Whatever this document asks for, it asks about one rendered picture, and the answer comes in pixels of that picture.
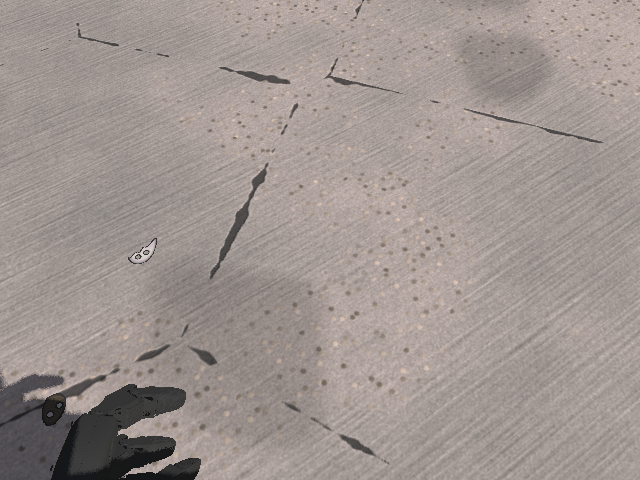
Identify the robot left hand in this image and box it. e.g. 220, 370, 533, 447
50, 384, 201, 480

